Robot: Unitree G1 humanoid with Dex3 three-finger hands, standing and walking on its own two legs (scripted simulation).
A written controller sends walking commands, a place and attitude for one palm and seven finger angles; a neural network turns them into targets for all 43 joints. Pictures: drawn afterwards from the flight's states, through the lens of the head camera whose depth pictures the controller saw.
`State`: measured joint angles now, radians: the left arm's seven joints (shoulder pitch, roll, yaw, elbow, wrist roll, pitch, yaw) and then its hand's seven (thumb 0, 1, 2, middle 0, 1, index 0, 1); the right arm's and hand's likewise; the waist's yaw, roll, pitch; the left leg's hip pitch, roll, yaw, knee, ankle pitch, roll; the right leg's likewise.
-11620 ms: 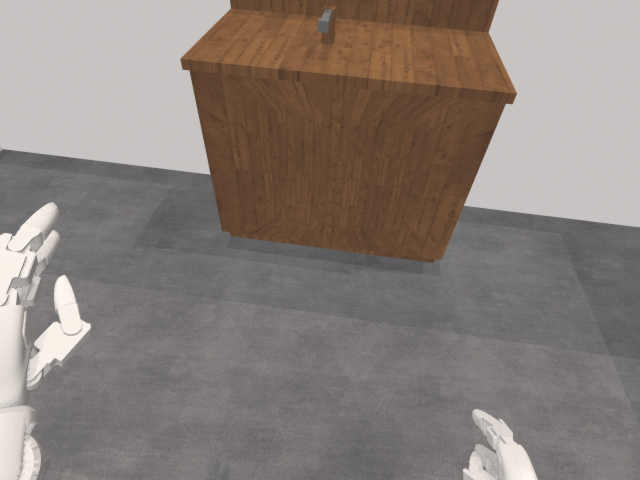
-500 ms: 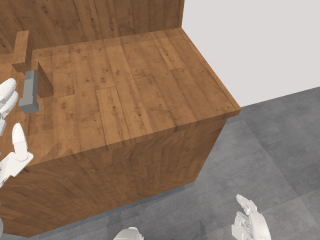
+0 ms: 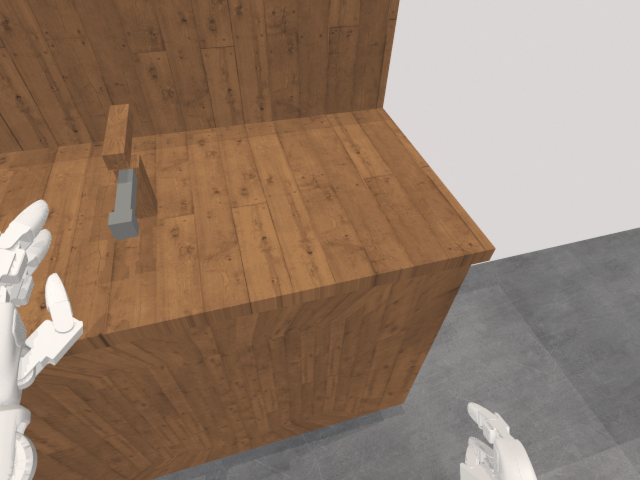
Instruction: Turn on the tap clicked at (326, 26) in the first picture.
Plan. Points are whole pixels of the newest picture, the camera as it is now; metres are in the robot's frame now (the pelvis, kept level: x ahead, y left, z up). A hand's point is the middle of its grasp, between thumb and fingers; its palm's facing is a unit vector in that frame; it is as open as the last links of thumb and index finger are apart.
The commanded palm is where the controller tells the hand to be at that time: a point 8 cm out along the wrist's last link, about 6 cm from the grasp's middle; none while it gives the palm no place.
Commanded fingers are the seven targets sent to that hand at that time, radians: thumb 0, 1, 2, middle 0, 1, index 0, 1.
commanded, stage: come to a stop and stand still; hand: left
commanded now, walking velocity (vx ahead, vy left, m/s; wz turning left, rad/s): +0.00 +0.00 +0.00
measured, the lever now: (124, 224) +0.38 +0.30 +0.12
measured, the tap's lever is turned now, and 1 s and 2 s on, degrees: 0 0 0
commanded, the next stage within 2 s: look again from close up in 0.56 s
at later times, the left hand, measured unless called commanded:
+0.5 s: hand (124, 304) +0.25 +0.23 +0.14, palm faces +0.18 -0.86 -0.48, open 7.4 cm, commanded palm +0.19 +0.28 +0.18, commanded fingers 0.00 0.90 0.90 -0.20 -0.30 -0.20 -0.30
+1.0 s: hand (75, 316) +0.22 +0.26 +0.15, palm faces +0.36 -0.87 -0.34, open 7.4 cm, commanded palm +0.17 +0.29 +0.18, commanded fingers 0.00 0.90 0.90 -0.20 -0.30 -0.20 -0.30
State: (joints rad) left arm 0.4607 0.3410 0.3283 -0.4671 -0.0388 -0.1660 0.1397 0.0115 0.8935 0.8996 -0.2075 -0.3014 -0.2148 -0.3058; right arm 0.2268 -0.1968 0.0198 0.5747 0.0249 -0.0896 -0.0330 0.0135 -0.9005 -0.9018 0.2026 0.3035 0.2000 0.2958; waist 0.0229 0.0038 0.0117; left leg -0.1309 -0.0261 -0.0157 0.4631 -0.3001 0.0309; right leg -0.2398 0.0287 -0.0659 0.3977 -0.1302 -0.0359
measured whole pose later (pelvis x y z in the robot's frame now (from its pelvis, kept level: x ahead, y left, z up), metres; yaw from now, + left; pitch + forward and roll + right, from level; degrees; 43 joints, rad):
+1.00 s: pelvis -0.01 +0.02 +0.00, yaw -2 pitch -3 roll +0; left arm 0.37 0.34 0.33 -0.40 -0.02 -0.18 0.08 0.01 0.89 0.90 -0.21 -0.30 -0.21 -0.31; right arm 0.21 -0.19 0.05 0.54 0.01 -0.12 -0.01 0.01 -0.90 -0.90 0.20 0.30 0.20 0.30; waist 0.05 -0.04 0.05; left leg -0.11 -0.04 0.03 0.44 -0.29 0.05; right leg -0.24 0.02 -0.02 0.40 -0.11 -0.02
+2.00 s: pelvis +0.01 +0.02 +0.00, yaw -1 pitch -2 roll -1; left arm 0.40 0.35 0.35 -0.50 -0.03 -0.23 0.11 0.02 0.89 0.90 -0.21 -0.30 -0.22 -0.31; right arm 0.21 -0.20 0.03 0.57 0.01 -0.14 -0.01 0.01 -0.90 -0.90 0.20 0.30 0.20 0.30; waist 0.03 -0.05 0.10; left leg -0.12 -0.04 0.01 0.47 -0.32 0.05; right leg -0.23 0.02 -0.04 0.41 -0.14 -0.02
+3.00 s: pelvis -0.02 +0.00 +0.00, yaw -1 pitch -3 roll +0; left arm 0.31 0.33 0.36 -0.39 -0.03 -0.27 0.10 0.02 0.89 0.90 -0.21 -0.30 -0.22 -0.31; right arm 0.27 -0.22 0.03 0.60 0.01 -0.18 -0.02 0.02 -0.90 -0.90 0.20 0.30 0.20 0.30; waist 0.06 -0.05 0.06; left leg -0.15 -0.04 0.01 0.49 -0.29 0.04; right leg -0.26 0.02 -0.04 0.43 -0.11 -0.03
